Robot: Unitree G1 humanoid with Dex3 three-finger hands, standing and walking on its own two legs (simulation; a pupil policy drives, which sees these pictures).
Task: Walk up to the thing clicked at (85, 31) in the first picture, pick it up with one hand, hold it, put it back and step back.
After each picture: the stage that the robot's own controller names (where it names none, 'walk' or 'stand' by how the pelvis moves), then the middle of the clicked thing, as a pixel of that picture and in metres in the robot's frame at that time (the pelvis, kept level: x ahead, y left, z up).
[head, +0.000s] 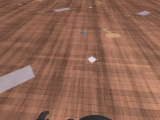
stand; (85, 32) +2.37 +0.30 -0.72
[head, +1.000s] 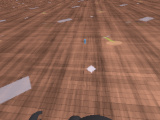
walk; (85, 41) +2.23 +0.39 -0.71
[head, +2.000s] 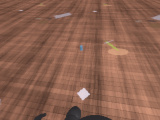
walk; (81, 47) +1.60 +0.37 -0.72
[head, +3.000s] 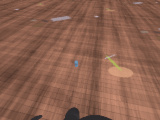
walk; (76, 63) +1.08 +0.35 -0.71
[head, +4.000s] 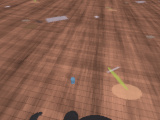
walk; (72, 80) +0.67 +0.27 -0.70
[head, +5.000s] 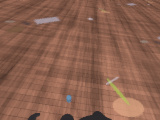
walk; (68, 98) +0.40 +0.19 -0.71
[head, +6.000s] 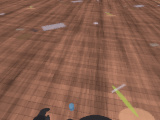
stand; (71, 107) +0.33 +0.19 -0.72
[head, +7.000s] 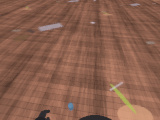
stand; (70, 106) +0.33 +0.21 -0.73
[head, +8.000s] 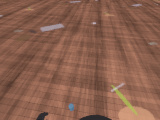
stand; (71, 107) +0.33 +0.20 -0.73
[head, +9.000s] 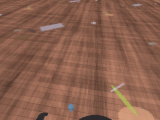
stand; (71, 107) +0.32 +0.20 -0.73
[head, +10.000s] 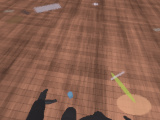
go down; (70, 94) +0.35 +0.19 -0.68
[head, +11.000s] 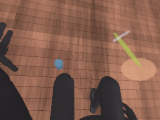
go down; (59, 64) +0.41 +0.22 -0.29
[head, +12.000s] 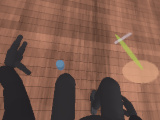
close in; (60, 65) +0.41 +0.22 -0.29
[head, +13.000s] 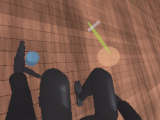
close in; (32, 59) +0.41 +0.25 -0.22
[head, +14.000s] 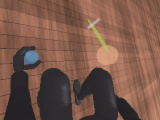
close; (31, 58) +0.39 +0.25 -0.23
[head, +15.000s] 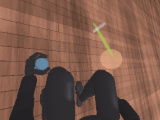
lift; (40, 64) +0.35 +0.23 -0.21
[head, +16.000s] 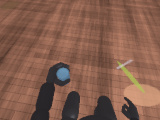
lift; (64, 76) +0.32 +0.18 +0.00
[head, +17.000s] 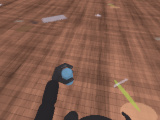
hold; (67, 77) +0.32 +0.17 +0.02
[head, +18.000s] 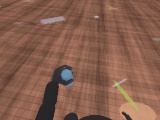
hold; (67, 78) +0.32 +0.17 +0.01
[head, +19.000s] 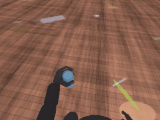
crouch; (68, 79) +0.32 +0.16 +0.00
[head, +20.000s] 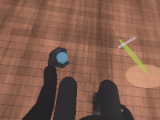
crouch; (63, 60) +0.43 +0.19 -0.09
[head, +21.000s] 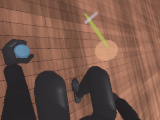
lower; (22, 53) +0.43 +0.27 -0.23
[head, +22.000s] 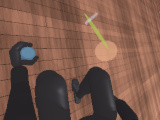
lower; (27, 55) +0.41 +0.25 -0.23
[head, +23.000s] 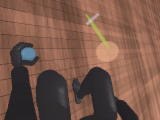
lower; (28, 55) +0.41 +0.25 -0.23
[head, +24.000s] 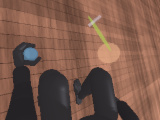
lower; (30, 56) +0.41 +0.25 -0.23
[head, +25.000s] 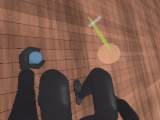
loosen; (35, 59) +0.39 +0.23 -0.23
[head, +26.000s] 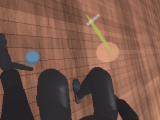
withdraw; (31, 58) +0.40 +0.24 -0.23
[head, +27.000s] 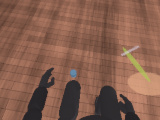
walk; (73, 73) +0.41 +0.17 -0.42
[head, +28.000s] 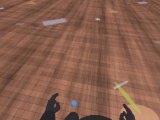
stand; (74, 104) +0.35 +0.14 -0.66
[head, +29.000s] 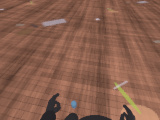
stand; (73, 104) +0.34 +0.15 -0.67
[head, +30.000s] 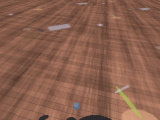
stand; (76, 106) +0.36 +0.14 -0.71
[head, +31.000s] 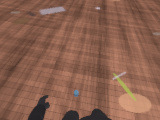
walk; (76, 93) +0.40 +0.11 -0.70
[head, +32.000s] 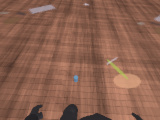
walk; (75, 78) +0.61 +0.17 -0.70
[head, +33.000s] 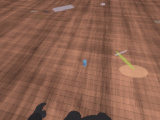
walk; (84, 63) +0.94 +0.16 -0.69
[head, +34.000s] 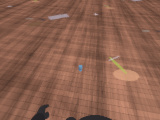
stand; (80, 68) +0.96 +0.19 -0.71
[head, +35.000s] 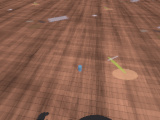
stand; (79, 68) +0.98 +0.20 -0.73
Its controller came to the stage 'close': yes
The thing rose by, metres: 0.72
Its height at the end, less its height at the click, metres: +0.00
